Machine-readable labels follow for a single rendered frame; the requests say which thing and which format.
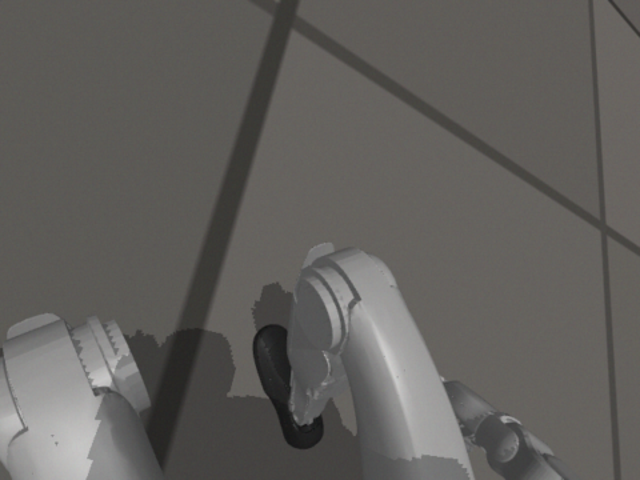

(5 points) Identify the right robot hand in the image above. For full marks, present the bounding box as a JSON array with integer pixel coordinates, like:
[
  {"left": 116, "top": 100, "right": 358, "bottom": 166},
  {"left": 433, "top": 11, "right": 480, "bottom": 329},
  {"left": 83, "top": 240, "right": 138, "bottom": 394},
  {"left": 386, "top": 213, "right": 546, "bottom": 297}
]
[{"left": 440, "top": 376, "right": 501, "bottom": 452}]

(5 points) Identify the right robot arm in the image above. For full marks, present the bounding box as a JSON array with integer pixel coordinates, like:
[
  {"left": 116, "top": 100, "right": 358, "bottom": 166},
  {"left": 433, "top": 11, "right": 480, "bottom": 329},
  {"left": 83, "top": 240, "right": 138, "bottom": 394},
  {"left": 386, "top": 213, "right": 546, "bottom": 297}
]
[{"left": 475, "top": 413, "right": 582, "bottom": 480}]

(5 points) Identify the right robot foot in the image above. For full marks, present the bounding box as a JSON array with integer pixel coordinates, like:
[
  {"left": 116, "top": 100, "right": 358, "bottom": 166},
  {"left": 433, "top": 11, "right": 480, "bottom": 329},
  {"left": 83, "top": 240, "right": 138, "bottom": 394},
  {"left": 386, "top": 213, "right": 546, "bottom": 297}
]
[{"left": 253, "top": 324, "right": 324, "bottom": 449}]

